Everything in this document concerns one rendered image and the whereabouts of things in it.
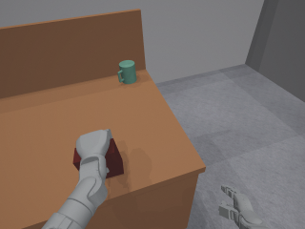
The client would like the right robot hand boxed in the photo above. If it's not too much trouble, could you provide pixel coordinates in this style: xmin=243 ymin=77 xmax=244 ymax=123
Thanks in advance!
xmin=218 ymin=184 xmax=254 ymax=227

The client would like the robot right forearm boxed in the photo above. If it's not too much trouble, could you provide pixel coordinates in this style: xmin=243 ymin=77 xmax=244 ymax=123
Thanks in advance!
xmin=238 ymin=210 xmax=270 ymax=229

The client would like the table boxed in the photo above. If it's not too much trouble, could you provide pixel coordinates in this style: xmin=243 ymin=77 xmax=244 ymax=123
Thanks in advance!
xmin=0 ymin=9 xmax=206 ymax=229

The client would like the robot left forearm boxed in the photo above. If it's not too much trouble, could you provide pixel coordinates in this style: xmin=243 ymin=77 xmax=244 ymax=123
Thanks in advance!
xmin=41 ymin=154 xmax=108 ymax=229

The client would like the sponge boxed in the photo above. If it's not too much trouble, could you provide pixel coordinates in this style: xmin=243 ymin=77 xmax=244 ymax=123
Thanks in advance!
xmin=72 ymin=138 xmax=124 ymax=178

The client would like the left robot hand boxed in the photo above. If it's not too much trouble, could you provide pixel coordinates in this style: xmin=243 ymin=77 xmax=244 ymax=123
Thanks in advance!
xmin=75 ymin=129 xmax=113 ymax=173

